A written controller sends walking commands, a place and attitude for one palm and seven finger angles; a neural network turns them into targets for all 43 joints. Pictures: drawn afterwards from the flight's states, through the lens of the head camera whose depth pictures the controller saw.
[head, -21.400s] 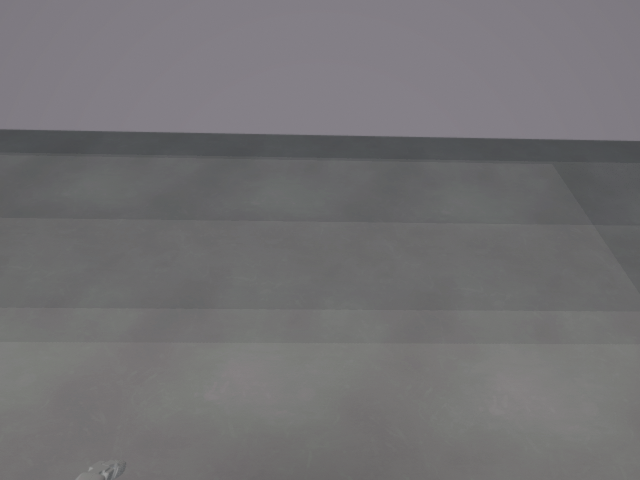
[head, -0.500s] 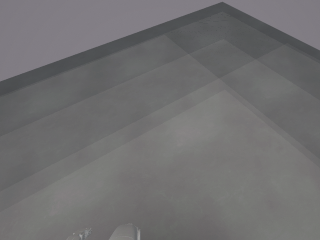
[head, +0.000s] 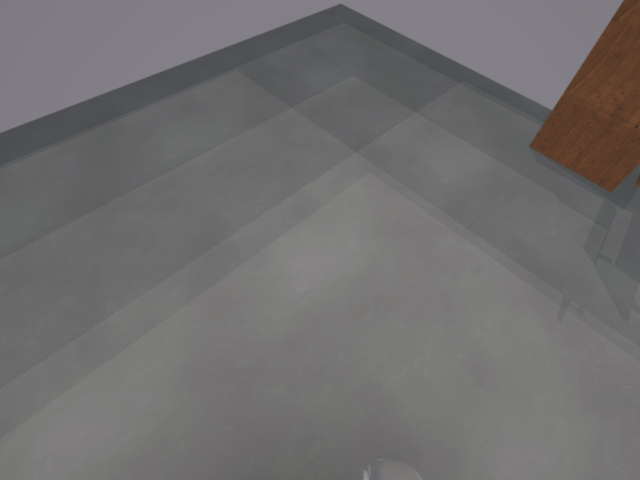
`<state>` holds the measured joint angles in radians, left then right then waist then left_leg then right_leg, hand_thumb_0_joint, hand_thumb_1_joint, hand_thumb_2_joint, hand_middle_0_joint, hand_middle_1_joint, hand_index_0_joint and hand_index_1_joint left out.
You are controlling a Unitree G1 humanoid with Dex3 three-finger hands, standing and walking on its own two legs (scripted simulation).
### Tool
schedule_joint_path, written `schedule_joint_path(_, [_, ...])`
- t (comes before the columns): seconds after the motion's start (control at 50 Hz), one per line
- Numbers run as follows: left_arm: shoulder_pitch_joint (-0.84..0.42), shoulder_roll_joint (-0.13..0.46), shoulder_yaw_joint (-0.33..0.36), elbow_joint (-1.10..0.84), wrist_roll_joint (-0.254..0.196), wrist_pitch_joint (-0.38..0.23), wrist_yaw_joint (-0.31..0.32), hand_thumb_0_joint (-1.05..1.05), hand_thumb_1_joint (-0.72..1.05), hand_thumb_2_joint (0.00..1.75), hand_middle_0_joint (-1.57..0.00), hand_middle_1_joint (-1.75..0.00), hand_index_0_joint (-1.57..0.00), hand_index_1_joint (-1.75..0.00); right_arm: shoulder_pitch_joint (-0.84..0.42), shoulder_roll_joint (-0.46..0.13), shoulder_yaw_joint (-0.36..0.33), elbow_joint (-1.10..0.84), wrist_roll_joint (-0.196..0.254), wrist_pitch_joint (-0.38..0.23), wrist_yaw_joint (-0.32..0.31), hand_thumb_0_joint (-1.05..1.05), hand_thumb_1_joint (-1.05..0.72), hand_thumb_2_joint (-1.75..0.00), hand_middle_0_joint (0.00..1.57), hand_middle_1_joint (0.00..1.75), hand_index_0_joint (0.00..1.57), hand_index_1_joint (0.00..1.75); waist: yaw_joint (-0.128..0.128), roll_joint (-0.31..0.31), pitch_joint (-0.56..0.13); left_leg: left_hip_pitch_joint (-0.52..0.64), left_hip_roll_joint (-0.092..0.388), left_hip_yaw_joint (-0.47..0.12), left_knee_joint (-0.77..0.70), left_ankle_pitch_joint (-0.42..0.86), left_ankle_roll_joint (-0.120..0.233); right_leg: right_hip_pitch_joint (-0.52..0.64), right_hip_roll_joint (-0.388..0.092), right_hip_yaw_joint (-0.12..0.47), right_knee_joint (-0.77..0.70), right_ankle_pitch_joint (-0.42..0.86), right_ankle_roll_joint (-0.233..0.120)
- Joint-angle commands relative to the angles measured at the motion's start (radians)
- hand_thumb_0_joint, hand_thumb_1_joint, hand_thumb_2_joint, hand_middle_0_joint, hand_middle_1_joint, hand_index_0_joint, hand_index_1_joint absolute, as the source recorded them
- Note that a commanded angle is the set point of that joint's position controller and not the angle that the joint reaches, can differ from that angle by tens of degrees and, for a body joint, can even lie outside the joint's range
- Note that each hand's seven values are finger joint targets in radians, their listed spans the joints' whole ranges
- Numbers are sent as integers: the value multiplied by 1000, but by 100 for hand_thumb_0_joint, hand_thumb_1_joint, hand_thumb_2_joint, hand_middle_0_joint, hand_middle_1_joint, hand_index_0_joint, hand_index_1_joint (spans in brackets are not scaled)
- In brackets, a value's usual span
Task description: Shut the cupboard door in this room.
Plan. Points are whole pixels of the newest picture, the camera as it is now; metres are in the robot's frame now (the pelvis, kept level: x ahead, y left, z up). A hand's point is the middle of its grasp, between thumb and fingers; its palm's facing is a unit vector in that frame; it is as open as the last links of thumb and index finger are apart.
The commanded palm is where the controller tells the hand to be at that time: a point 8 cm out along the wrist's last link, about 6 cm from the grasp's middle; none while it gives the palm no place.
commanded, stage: turn or walk to find it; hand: left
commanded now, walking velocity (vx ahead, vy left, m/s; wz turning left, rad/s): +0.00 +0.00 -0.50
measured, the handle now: out of the picture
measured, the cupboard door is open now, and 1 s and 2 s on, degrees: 96 96 96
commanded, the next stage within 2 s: none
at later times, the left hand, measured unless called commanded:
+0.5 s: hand (242, 471) +0.15 +0.11 -0.16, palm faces -0.24 -0.94 -0.25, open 7.4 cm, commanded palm none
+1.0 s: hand (251, 368) +0.29 +0.13 -0.18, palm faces -0.43 -0.89 -0.17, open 7.4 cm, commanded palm none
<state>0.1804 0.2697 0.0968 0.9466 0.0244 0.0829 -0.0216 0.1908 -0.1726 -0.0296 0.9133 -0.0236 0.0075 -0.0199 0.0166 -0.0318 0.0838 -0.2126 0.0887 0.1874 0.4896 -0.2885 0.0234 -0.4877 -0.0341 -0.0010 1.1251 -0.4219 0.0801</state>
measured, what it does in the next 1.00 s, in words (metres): walks ahead, turning right: right foot, then left foot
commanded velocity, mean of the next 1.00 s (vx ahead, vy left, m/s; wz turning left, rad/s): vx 0.20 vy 0.00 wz -0.49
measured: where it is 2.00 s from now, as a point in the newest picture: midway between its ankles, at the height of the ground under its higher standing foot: (415, 370)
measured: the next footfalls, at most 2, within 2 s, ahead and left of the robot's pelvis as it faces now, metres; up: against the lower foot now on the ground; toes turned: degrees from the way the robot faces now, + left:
right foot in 0.20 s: +0.02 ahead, -0.14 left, +0.00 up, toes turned -13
left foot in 0.72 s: +0.14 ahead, +0.06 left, +0.00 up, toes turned -16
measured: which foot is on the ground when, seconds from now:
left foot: down 0.00-0.20, up 0.22-0.70, down 0.72-1.00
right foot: up 0.00-0.18, down 0.20-0.72, up 0.74-1.00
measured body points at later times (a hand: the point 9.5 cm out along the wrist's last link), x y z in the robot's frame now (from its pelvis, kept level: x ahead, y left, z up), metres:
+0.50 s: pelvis +0.01 -0.06 +0.00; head +0.05 -0.09 +0.45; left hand +0.16 +0.16 -0.14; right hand +0.01 -0.33 -0.16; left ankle +0.04 +0.11 -0.67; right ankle -0.02 -0.14 -0.74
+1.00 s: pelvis +0.15 -0.03 +0.00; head +0.19 -0.01 +0.45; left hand +0.32 +0.17 -0.16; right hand +0.02 -0.23 -0.13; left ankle +0.10 +0.07 -0.74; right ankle +0.08 -0.18 -0.63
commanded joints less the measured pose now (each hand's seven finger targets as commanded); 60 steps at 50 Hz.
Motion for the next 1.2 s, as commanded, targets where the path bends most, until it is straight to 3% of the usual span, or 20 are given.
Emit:
schedule_joint_path(0.0, [-99, 19, -8, -107, -4, -30, -9, 0, 90, 90, -20, -30, -20, -30, 102, -210, -72, -19, -1, -19, -9, 0, -90, -90, 20, 30, 20, 30, -67, 194, -90, 175, 267, -142, -120, 518, 122, -52, -29, -45, -141, -39, -3])
schedule_joint_path(0.08, [-106, 13, -16, -110, -5, -39, -7, 0, 90, 90, -20, -30, -20, -30, 96, -226, -84, -1, -4, -12, 0, 0, -90, -90, 20, 30, 20, 30, -72, 243, -97, 145, 279, -99, -70, 531, 103, 54, -6, -99, -309, -45, -28])
schedule_joint_path(0.14, [-14, 31, -10, -88, -5, -56, -2, 0, 90, 90, -20, -30, -20, -30, 64, -234, -89, -1, 0, -10, 3, 0, -90, -90, 20, 30, 20, 30, -17, 220, -145, 118, 260, -32, 58, 509, 39, 216, 13, -125, -578, 143, -57])
schedule_joint_path(0.16, [51, 76, -3, -68, -2, -67, 4, 0, 90, 90, -20, -30, -20, -30, 75, -219, -84, -6, 7, -9, 7, 0, -90, -90, 20, 30, 20, 30, 15, 121, -175, 18, 228, 8, 192, 414, -16, 380, -26, -78, -711, 300, -78])
schedule_joint_path(0.18, [103, 195, 16, -55, 8, -83, 20, 0, 90, 90, -20, -30, -20, -30, 88, -138, -64, -37, 11, -4, 14, 0, -90, -90, 20, 30, 20, 30, 41, -204, -200, -287, 114, 45, 411, -73, -82, 604, -273, 243, -760, 607, -173])
schedule_joint_path(0.2, [148, 230, 22, -38, -13, -75, 30, 0, 90, 90, -20, -30, -20, -30, 5, -122, -49, -75, 12, 11, 3, 0, -90, -90, 20, 30, 20, 30, 75, -232, -187, -381, 35, -66, 571, -384, -96, 554, -389, 330, -723, 925, -269])
schedule_joint_path(0.24, [95, 196, 27, -46, -13, -71, 45, 0, 90, 90, -20, -30, -20, -30, -41, -140, -48, -68, 11, 23, -14, 0, -90, -90, 20, 30, 20, 30, 57, -223, -140, -434, 31, -194, 701, -312, -89, 488, -327, 332, -731, 850, -297])
schedule_joint_path(0.32, [-30, 128, 1, -86, -12, -77, 38, 0, 90, 90, -20, -30, -20, -30, 34, -145, -49, -11, 2, 30, -1, 0, -90, -90, 20, 30, 20, 30, -16, -88, -135, -342, 32, -174, 661, -107, -115, 398, -203, 169, -738, 725, -232])
schedule_joint_path(0.54, [82, 153, 13, -39, -4, -103, 18, 0, 90, 90, -20, -30, -20, -30, -112, -160, -46, -87, -3, -4, 21, 0, -90, -90, 20, 30, 20, 30, 37, -105, -65, -377, 0, -163, 407, -108, -113, 410, -194, 368, -866, 143, -289])
schedule_joint_path(0.6, [77, 165, 16, -36, -1, -107, 15, 0, 90, 90, -20, -30, -20, -30, -119, -149, -43, -105, 3, -22, 24, 0, -90, -90, 20, 30, 20, 30, 34, -107, -49, -270, -23, -160, 260, -138, -92, 346, -193, 393, -854, 122, -289])
schedule_joint_path(0.66, [-1, 154, 17, -50, -9, -103, 10, 0, 90, 90, -20, -30, -20, -30, 40, -153, -40, -63, 7, -45, 14, 0, -90, -90, 20, 30, 20, 30, -51, -87, -98, 57, -59, -121, -13, 12, -79, 188, -104, 326, -739, 118, -224])
schedule_joint_path(0.68, [-20, 108, 6, -58, -10, -103, 8, 0, 90, 90, -20, -30, -20, -30, 144, -197, -50, -30, 11, -55, 5, 0, -90, -90, 20, 30, 20, 30, -98, 41, -132, 272, 2, -175, -112, 3, -70, 41, -33, 269, -600, 73, -180])
schedule_joint_path(0.7, [9, 27, -10, -78, -19, -99, -4, 0, 90, 90, -20, -30, -20, -30, 227, -307, -72, -11, -8, -60, 2, 0, -90, -90, 20, 30, 20, 30, -123, 360, -158, 421, 274, -499, -221, -220, 0, -186, 110, 110, -316, -119, -120])
schedule_joint_path(0.72, [-17, 39, -11, -102, -9, -104, -6, 0, 90, 90, -20, -30, -20, -30, 255, -344, -75, -12, -6, -51, 2, 0, -90, -90, 20, 30, 20, 30, -129, 376, -115, 328, 437, -664, -319, -368, 78, -257, 62, 43, -138, -182, -98])
schedule_joint_path(0.74, [-63, 62, -4, -92, 2, -99, -6, 0, 90, 90, -20, -30, -20, -30, 224, -297, -67, -8, -5, -53, -2, 0, -90, -90, 20, 30, 20, 30, -122, 307, -48, 222, 417, -667, -366, -403, 70, -259, 23, 75, -19, -109, -89])
schedule_joint_path(0.8, [12, 40, 2, -35, 9, -89, -29, 0, 90, 90, -20, -30, -20, -30, 118, -186, -32, -23, 0, -69, -3, 0, -90, -90, 20, 30, 20, 30, -25, 156, 40, 112, 261, -339, -339, -88, -15, -209, -26, 35, 77, 127, -73])
schedule_joint_path(0.86, [53, -3, -6, -12, 7, -77, -23, 0, 90, 90, -20, -30, -20, -30, 203, -142, -22, 13, 7, -88, -9, 0, -90, -90, 20, 30, 20, 30, -17, 154, -17, 171, 187, -151, -255, 364, -75, -205, -6, 11, 146, 219, -59])
schedule_joint_path(1.08, [-221, -61, -43, -79, 2, -87, -31, 0, 90, 90, -20, -30, -20, -30, 394, -96, -27, 152, -7, -91, -18, 0, -90, -90, 20, 30, 20, 30, -81, 175, 61, 345, 214, -2, -216, 773, 23, -251, -2, -166, -274, 204, -98])
schedule_joint_path(1.14, [-111, -46, -42, -51, 2, -105, -20, 0, 90, 90, -20, -30, -20, -30, 370, -135, -36, 159, 1, -85, -17, 0, -90, -90, 20, 30, 20, 30, -19, 215, -31, 368, 213, 72, -43, 1200, 14, -13, 93, -234, -449, 159, -157])
schedule_joint_path(1.18, [111, 14, -25, 18, 7, -118, -5, 0, 90, 90, -20, -30, -20, -30, 309, -163, -43, 146, 10, -85, -12, 0, -90, -90, 20, 30, 20, 30, 91, 210, -125, 255, 209, 76, 226, 1132, -2, 309, 96, -206, -576, 229, -194])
